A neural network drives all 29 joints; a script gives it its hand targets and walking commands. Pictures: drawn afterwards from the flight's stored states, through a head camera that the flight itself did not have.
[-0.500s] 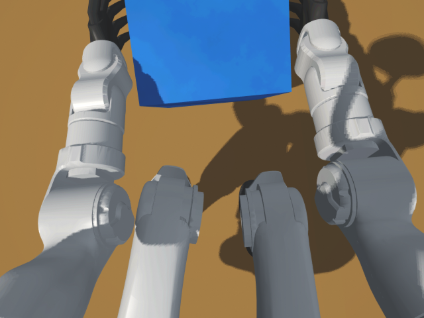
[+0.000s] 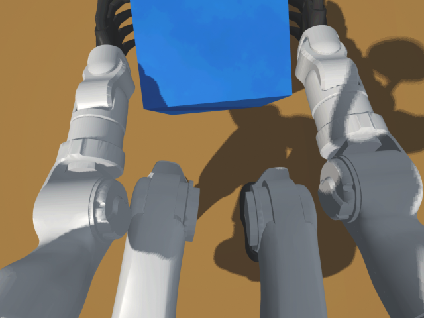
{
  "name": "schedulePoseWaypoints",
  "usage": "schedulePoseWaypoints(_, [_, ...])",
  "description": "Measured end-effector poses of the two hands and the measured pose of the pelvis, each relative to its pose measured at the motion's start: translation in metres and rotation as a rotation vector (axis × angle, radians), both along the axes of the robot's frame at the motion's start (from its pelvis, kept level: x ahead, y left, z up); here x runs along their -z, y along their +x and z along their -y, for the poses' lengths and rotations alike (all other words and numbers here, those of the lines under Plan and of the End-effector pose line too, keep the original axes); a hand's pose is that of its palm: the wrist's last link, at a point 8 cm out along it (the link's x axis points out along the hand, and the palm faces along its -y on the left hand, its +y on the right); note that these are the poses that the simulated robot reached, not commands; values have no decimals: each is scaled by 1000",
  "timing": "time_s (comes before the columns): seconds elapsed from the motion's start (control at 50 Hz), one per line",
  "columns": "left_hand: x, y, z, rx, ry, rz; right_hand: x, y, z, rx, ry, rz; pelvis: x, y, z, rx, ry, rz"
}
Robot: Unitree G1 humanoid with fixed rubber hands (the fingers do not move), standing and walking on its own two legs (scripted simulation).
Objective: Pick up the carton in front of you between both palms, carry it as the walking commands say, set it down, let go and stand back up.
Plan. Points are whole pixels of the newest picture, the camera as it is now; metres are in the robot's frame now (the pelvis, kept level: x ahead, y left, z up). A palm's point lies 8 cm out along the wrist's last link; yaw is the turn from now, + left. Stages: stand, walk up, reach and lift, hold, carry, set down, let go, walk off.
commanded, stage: set down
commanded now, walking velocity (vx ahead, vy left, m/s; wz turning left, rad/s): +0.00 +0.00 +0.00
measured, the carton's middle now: (211, 52) +0.52 +0.02 -0.24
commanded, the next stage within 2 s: let go in 1.88 s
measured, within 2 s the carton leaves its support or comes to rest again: neither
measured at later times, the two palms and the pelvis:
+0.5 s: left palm (109, 44) +0.50 +0.18 -0.16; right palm (313, 27) +0.54 -0.13 -0.17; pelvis -0.01 +0.00 -0.01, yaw +0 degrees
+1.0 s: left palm (77, 32) +0.51 +0.21 -0.14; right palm (341, 9) +0.56 -0.16 -0.14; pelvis +0.00 +0.00 +0.00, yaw +1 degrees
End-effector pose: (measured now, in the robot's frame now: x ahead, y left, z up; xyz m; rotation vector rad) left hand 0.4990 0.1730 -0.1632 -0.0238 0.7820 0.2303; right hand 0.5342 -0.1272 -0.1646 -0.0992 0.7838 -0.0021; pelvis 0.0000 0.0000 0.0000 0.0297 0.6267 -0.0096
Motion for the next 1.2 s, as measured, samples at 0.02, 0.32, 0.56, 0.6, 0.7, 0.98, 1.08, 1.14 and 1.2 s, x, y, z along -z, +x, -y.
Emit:
schedulePoseWaypoints(0.02, [0, 0, 0, 4, -1, 0, 0, 0, 0, -2, -1, 0, 1, -1, 0, 0, 0, 4])
schedulePoseWaypoints(0.32, [1, 2, -3, 53, -10, 3, 1, 3, 3, -40, 21, -4, 6, -7, 2, 0, 4, 35])
schedulePoseWaypoints(0.56, [2, 5, -5, 81, -14, 9, 4, 5, 3, -61, 36, 12, 6, -9, 3, -1, 8, 42])
schedulePoseWaypoints(0.6, [6, 4, -6, 81, -7, 8, 8, 5, 5, -60, 32, 17, 6, -9, 3, -2, 9, 47])
schedulePoseWaypoints(0.7, [21, -2, -22, 35, 35, -14, 23, 1, 24, -2, -4, 17, 6, -8, 1, -4, 8, 47])
schedulePoseWaypoints(0.98, [-12, 14, -43, -8, 41, 115, -13, 21, 36, 12, -9, 144, 5, -2, -4, -19, 0, 2])
schedulePoseWaypoints(1.08, [-58, 12, -41, -13, 41, 138, -59, 21, 31, 15, -11, 155, -21, -2, -4, -23, -5, -31])
schedulePoseWaypoints(1.14, [-84, 10, -41, -19, 39, 129, -84, 20, 32, 23, -14, 138, -41, -2, -4, -24, -6, -70])
schedulePoseWaypoints(1.2, [-105, 9, -41, -21, 36, 125, -106, 20, 35, 26, -14, 130, -59, -1, -4, -23, -8, -106])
